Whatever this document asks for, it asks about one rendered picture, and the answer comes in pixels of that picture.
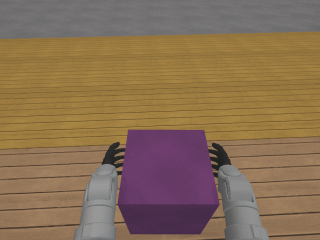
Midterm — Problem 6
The right robot hand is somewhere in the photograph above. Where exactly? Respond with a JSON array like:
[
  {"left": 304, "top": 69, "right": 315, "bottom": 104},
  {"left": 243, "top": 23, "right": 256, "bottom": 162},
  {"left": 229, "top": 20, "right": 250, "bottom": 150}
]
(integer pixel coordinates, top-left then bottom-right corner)
[{"left": 208, "top": 142, "right": 232, "bottom": 178}]

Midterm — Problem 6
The carton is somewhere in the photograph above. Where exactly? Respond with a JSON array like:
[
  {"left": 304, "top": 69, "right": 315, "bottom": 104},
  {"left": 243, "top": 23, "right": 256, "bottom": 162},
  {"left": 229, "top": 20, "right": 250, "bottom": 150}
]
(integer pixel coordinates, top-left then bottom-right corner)
[{"left": 117, "top": 129, "right": 220, "bottom": 235}]

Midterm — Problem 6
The robot left forearm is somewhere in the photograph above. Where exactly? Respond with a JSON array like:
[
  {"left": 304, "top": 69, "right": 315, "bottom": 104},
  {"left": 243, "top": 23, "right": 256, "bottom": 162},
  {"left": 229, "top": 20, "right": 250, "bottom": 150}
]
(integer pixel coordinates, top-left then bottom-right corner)
[{"left": 73, "top": 164, "right": 118, "bottom": 240}]

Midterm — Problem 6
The robot right forearm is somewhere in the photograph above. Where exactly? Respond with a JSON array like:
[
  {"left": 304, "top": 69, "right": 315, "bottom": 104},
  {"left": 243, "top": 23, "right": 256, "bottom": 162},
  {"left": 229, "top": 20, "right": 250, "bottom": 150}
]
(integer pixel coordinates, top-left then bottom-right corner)
[{"left": 217, "top": 164, "right": 270, "bottom": 240}]

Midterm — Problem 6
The left robot hand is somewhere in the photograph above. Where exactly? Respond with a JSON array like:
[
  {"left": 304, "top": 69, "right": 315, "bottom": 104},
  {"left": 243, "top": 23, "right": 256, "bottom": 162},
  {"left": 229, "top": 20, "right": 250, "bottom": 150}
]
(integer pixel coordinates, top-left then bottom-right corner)
[{"left": 101, "top": 142, "right": 126, "bottom": 175}]

